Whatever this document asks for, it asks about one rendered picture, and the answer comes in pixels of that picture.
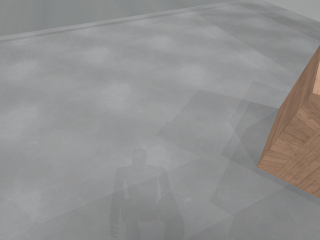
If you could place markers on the pedestal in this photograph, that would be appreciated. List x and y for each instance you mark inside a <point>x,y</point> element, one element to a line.
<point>292,149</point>

